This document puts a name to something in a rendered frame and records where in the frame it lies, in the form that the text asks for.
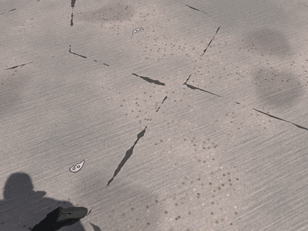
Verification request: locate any robot left hand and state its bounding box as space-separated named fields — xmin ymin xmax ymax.
xmin=30 ymin=206 xmax=88 ymax=231

